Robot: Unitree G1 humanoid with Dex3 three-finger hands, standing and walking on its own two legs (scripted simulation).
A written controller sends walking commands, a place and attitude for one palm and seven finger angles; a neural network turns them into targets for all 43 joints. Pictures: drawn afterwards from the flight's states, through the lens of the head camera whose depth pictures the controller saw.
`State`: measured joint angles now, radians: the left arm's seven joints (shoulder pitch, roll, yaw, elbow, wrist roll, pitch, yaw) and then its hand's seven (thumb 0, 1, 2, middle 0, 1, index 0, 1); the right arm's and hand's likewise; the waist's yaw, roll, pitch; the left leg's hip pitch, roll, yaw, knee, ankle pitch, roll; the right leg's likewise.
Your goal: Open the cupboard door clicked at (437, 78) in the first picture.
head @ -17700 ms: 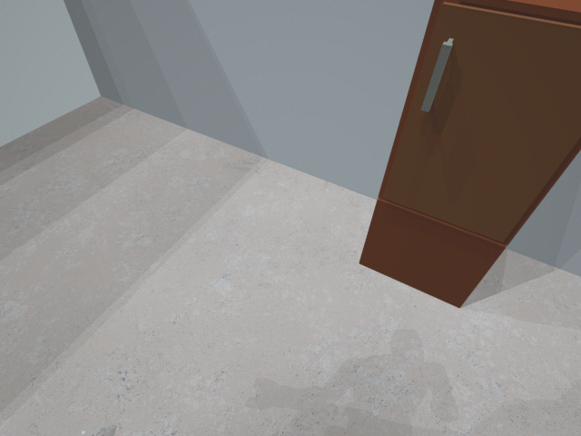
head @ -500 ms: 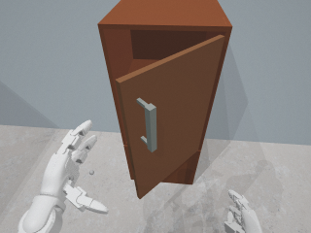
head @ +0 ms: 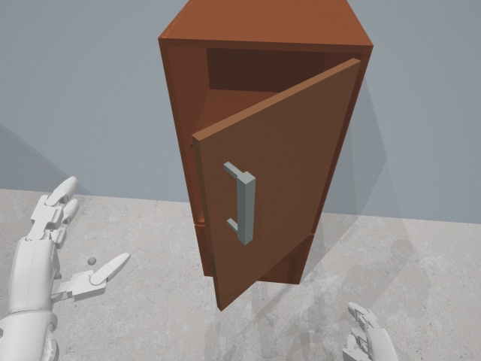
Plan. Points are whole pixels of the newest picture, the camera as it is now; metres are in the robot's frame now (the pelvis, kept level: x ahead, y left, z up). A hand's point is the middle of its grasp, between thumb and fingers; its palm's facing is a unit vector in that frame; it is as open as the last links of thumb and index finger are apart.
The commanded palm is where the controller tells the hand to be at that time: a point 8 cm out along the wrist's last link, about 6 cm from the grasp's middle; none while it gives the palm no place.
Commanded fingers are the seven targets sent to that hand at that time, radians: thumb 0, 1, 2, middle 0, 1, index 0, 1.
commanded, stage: draw the hand back to the body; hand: left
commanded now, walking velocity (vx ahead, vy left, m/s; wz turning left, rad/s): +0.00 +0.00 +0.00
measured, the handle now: (238, 205) +0.34 +0.05 +0.10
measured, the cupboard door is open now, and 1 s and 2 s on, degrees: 47 47 47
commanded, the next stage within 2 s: step back with the hand held close in 0.62 s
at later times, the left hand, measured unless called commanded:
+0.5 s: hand (78, 253) +0.20 +0.24 +0.15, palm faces +0.45 -0.82 -0.37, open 7.6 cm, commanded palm +0.15 +0.28 +0.17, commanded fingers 0.00 0.90 0.90 -0.20 -0.30 -0.20 -0.30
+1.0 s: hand (78, 264) +0.18 +0.24 +0.14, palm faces +0.34 -0.81 -0.48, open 7.4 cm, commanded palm +0.13 +0.28 +0.17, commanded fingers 0.00 0.90 0.90 -0.20 -0.30 -0.20 -0.30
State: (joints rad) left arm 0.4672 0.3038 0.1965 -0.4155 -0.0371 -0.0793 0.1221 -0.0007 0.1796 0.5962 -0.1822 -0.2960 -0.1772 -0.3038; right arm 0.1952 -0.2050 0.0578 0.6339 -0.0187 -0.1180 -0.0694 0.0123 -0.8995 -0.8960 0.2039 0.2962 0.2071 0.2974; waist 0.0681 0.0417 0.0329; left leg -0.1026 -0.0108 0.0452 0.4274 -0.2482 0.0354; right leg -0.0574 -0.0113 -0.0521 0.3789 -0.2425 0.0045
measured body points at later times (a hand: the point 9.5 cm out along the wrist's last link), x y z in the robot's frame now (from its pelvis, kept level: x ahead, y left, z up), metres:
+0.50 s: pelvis +0.01 -0.02 +0.00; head -0.01 -0.03 +0.45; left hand +0.17 +0.28 +0.17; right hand +0.20 -0.23 -0.08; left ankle +0.00 +0.09 -0.74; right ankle -0.02 -0.12 -0.74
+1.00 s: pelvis -0.02 -0.01 +0.00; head +0.00 -0.03 +0.45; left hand +0.16 +0.28 +0.17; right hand +0.16 -0.26 -0.09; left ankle +0.00 +0.09 -0.74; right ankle -0.02 -0.12 -0.74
